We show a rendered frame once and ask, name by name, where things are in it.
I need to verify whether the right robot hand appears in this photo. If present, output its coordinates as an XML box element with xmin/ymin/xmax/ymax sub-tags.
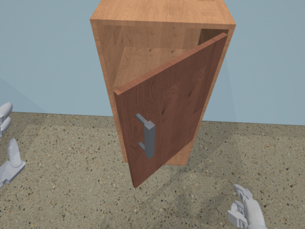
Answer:
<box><xmin>228</xmin><ymin>184</ymin><xmax>265</xmax><ymax>229</ymax></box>

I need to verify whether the cupboard door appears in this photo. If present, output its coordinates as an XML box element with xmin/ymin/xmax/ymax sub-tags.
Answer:
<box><xmin>113</xmin><ymin>33</ymin><xmax>228</xmax><ymax>188</ymax></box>

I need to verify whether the left robot hand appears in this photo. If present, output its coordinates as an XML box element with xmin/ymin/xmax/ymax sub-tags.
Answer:
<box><xmin>0</xmin><ymin>102</ymin><xmax>26</xmax><ymax>188</ymax></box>

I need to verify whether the handle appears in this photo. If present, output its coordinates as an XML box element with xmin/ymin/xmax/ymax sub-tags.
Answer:
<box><xmin>135</xmin><ymin>113</ymin><xmax>155</xmax><ymax>159</ymax></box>

